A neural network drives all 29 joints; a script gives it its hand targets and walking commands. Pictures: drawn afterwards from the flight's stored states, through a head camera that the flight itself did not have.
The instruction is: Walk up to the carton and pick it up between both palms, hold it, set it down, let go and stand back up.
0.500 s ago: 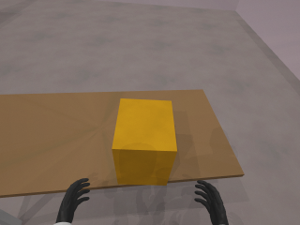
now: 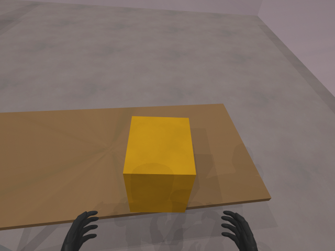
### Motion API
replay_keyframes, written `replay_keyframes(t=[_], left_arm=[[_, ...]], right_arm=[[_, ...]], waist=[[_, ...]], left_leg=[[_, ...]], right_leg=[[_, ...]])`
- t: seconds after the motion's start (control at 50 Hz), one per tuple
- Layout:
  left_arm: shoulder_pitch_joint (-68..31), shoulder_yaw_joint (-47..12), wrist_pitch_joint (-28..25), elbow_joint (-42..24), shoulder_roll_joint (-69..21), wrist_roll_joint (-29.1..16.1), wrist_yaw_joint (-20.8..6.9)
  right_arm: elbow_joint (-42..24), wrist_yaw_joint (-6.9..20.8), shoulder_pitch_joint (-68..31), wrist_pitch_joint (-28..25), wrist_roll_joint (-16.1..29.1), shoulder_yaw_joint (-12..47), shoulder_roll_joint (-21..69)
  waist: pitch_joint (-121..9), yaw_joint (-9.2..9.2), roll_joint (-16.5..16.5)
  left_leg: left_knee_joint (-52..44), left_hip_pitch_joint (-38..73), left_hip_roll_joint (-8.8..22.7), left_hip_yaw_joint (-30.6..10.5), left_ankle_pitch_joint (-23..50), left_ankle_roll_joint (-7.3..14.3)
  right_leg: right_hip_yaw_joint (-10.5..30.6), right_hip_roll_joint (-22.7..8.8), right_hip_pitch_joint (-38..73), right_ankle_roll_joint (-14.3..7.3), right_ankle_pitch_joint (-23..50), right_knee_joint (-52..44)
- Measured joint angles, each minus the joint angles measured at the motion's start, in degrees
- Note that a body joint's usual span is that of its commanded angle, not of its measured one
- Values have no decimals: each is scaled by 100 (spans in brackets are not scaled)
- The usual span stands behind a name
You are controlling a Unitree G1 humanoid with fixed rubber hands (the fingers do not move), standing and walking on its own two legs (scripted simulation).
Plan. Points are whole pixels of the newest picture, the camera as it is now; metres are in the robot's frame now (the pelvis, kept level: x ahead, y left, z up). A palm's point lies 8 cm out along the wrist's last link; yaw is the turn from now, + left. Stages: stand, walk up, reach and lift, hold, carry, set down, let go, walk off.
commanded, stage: set down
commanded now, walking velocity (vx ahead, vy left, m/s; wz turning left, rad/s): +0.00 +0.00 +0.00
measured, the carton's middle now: (159, 165) +0.40 +0.04 -0.08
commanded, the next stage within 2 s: let go in 1.12 s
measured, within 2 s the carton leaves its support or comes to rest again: neither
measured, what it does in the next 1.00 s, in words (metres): stands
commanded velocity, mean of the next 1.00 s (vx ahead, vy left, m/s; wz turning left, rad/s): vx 0.00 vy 0.00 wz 0.00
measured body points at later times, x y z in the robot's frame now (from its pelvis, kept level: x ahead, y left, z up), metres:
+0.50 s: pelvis +0.00 +0.00 +0.00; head +0.00 +0.01 +0.45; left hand +0.16 +0.22 -0.08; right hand +0.17 -0.20 -0.07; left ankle +0.00 +0.13 -0.74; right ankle -0.04 -0.11 -0.74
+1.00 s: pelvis +0.00 -0.01 +0.00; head +0.01 +0.00 +0.45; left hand +0.16 +0.22 -0.09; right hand +0.17 -0.22 -0.09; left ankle +0.00 +0.13 -0.74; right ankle -0.04 -0.11 -0.74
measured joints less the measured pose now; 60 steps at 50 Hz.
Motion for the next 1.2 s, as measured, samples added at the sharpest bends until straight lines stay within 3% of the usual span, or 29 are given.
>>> replay_keyframes(t=[0.38, 1.2], left_arm=[[-82, -112, 637, -79, -68, 124, 154], [-361, 181, 1921, -73, 14, 468, -66]], right_arm=[[136, 169, -178, 580, -200, -254, -130], [388, 142, -447, 1266, -626, -374, -284]], waist=[[11, -22, 50], [107, -184, 20]], left_leg=[[-169, -14, -6, 18, 105, 1], [-292, -24, 78, 18, 172, -97]], right_leg=[[16, -6, -23, -1, 111, -167], [16, 79, -117, -85, 108, -132]])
